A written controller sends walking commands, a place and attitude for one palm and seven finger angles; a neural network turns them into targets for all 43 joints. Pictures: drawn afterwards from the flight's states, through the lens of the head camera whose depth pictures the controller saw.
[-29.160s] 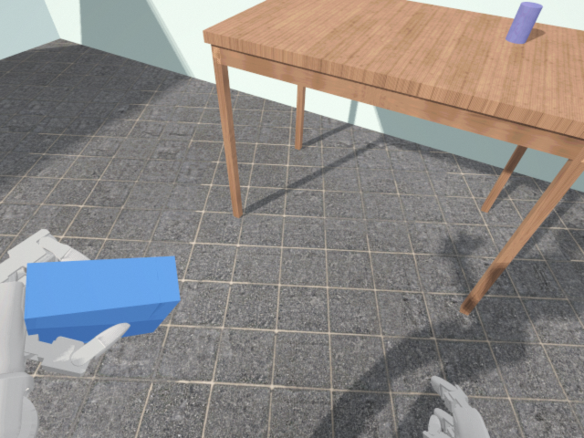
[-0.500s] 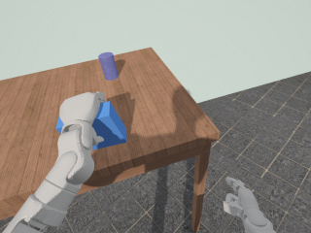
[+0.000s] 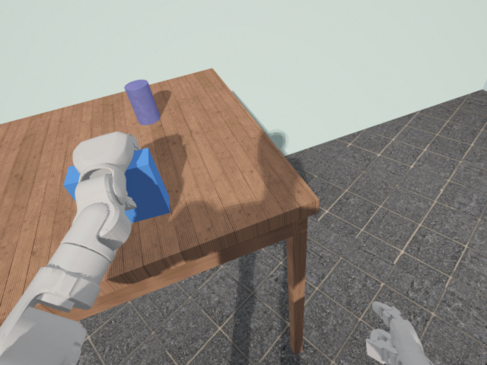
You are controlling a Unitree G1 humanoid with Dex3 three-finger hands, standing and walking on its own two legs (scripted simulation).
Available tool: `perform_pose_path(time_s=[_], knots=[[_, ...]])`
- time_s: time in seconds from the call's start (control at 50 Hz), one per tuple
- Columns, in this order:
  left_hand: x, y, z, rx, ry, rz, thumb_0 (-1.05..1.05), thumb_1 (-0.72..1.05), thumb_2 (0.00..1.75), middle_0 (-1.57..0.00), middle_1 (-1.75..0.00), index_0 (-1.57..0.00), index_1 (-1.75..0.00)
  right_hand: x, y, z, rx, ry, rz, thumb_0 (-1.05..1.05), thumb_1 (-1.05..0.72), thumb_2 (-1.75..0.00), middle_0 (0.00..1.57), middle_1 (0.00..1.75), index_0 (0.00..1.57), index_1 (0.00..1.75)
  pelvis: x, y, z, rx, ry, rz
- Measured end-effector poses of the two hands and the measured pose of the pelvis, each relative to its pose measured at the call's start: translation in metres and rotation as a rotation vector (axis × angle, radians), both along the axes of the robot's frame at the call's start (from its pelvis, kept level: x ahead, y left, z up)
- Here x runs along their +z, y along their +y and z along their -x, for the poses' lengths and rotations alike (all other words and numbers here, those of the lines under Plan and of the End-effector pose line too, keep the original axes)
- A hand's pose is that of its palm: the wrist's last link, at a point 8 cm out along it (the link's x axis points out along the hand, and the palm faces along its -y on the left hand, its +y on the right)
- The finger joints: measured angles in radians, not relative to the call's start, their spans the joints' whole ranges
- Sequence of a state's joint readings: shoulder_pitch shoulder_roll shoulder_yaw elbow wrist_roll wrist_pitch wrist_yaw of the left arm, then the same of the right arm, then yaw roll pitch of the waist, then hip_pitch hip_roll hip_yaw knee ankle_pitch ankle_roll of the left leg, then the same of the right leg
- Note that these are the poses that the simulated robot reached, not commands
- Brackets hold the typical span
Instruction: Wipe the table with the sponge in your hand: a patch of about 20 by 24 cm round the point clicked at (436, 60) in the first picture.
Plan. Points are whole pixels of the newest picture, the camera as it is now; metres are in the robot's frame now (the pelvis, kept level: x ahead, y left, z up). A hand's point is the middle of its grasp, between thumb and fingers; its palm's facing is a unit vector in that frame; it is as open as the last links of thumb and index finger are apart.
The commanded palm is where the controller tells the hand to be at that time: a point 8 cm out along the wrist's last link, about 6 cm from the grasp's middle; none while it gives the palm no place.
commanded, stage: wipe forward along the third lane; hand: left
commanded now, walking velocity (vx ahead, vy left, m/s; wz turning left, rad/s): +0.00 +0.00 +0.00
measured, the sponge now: (127, 199) +0.36 +0.25 +0.12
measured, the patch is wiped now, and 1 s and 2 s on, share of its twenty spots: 0.80 0.90 0.90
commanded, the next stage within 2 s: wipe back along the third lane in 1.04 s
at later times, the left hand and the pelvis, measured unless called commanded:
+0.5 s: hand (117, 161) +0.41 +0.27 +0.16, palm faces -0.03 -0.01 -1.00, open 9.3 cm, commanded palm +0.39 +0.29 +0.19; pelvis +0.00 +0.00 +0.00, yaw -2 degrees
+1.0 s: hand (108, 150) +0.45 +0.31 +0.16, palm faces -0.03 -0.01 -1.00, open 9.3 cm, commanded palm +0.44 +0.31 +0.19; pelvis +0.01 +0.05 +0.00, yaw -1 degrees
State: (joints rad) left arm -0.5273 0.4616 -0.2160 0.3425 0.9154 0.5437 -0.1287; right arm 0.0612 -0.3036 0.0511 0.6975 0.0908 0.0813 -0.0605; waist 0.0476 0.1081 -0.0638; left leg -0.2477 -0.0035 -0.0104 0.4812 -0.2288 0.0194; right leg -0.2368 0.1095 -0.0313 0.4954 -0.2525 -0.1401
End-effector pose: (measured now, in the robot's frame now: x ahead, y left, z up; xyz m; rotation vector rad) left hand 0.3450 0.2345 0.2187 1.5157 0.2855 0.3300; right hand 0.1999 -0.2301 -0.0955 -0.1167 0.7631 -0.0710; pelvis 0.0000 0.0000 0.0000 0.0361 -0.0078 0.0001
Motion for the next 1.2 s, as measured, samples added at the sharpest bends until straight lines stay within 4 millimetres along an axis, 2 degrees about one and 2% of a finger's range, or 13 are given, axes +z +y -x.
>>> perform_pose_path(time_s=[0.32,0.56,0.76,0.88,1.2], knots=[[-0.001,0.013,-0.032,0.002,0.032,-0.019,-0.01,-0.5,1.12,-0.78,-1.42,-0.85,-1.36,-0.017,-0.024,0.038,-0.083,0.106,0.036,0.01,-0.9,-0.9,0.2,0.3,0.2,0.3,-0.002,0.0,-0.003,-0.018,0.049,0.003],[0.001,0.033,-0.058,0.002,0.068,-0.013,-0.01,-0.5,1.13,-0.78,-1.42,-0.84,-1.38,-0.021,-0.023,0.066,-0.131,0.174,0.057,0.01,-0.9,-0.9,0.2,0.3,0.2,0.3,-0.003,0.008,-0.001,-0.032,0.083,0.011],[0.0,0.05,-0.072,-0.027,0.07,-0.021,-0.01,-0.5,1.13,-0.78,-1.42,-0.84,-1.39,-0.024,-0.014,0.091,-0.165,0.255,0.075,0.01,-0.9,-0.9,0.2,0.3,0.2,0.3,-0.001,0.024,-0.004,-0.033,0.103,0.023],[-0.001,0.057,-0.079,-0.036,0.062,-0.021,-0.01,-0.5,1.13,-0.78,-1.42,-0.84,-1.38,-0.023,0.001,0.092,-0.162,0.277,0.074,0.01,-0.9,-0.9,0.2,0.3,0.2,0.3,0.001,0.037,-0.007,-0.028,0.108,0.03],[0.0,0.074,-0.11,-0.047,0.065,-0.025,-0.01,-0.5,1.13,-0.78,-1.41,-0.85,-1.39,-0.015,0.046,0.068,-0.118,0.261,0.072,0.01,-0.9,-0.9,0.2,0.3,0.2,0.3,0.004,0.069,-0.019,-0.015,0.137,0.045]])
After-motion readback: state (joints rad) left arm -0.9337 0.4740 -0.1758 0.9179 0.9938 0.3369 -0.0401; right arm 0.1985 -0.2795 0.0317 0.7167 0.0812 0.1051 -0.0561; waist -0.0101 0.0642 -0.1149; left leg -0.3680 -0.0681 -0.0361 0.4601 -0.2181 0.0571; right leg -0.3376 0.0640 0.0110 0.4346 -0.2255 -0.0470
